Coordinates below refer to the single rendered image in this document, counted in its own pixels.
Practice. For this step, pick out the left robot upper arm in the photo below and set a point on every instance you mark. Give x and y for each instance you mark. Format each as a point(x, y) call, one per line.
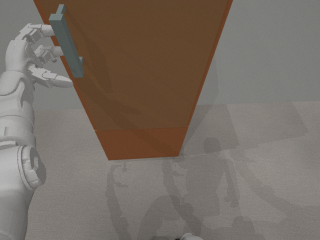
point(21, 173)

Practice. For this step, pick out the handle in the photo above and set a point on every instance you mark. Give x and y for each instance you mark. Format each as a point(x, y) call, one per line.
point(64, 38)

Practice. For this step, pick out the robot left forearm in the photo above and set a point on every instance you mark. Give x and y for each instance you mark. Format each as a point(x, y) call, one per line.
point(16, 111)

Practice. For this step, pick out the robot left hand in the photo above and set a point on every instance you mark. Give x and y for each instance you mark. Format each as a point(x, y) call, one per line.
point(20, 57)

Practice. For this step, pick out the cupboard door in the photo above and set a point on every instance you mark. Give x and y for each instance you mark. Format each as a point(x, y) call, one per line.
point(143, 60)

